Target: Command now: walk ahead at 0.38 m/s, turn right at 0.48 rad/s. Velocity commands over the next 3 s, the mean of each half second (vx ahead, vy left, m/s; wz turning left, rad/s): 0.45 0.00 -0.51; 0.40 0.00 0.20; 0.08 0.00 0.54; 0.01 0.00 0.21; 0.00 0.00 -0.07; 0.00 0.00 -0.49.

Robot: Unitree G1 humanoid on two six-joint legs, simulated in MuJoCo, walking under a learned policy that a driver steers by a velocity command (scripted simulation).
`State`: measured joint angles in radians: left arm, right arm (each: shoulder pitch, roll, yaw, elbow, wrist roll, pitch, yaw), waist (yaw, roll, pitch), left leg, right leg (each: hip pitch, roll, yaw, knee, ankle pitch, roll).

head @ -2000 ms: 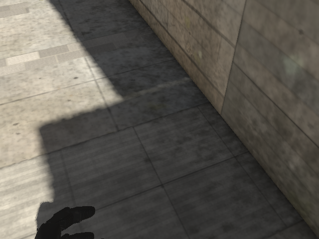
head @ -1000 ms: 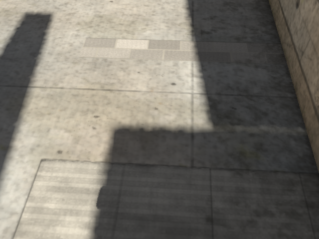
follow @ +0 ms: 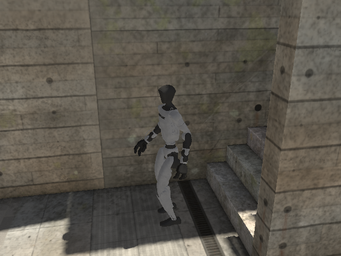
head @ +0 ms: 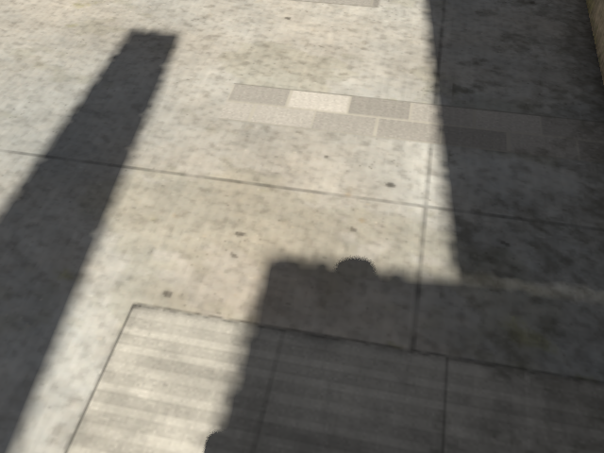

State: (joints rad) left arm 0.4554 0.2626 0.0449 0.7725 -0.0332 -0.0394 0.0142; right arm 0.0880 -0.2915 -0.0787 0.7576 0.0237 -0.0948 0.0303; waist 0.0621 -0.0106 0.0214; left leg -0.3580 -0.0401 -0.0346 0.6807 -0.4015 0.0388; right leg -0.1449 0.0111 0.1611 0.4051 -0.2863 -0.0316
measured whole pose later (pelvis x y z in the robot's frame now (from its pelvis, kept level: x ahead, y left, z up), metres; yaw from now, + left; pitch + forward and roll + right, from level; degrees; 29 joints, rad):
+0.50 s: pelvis +0.21 -0.02 -0.02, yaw -16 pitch +2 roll +2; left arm 0.07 0.26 0.04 0.56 -0.02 -0.04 -0.05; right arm 0.39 -0.28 -0.05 0.89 0.02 -0.08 0.00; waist -0.11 -0.04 0.04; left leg 0.12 0.01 0.17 0.22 -0.38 -0.03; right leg -0.67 -0.06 0.00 0.68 -0.06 -0.04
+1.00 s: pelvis +0.45 -0.12 -0.01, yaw -7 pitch +1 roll -2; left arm 0.26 0.27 0.06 0.76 0.00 -0.06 0.02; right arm 0.13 -0.27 -0.05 0.73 0.01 -0.03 0.05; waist 0.05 0.04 0.06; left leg -0.62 0.07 0.00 0.67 0.02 -0.01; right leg 0.00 0.05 -0.22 0.29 -0.30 -0.05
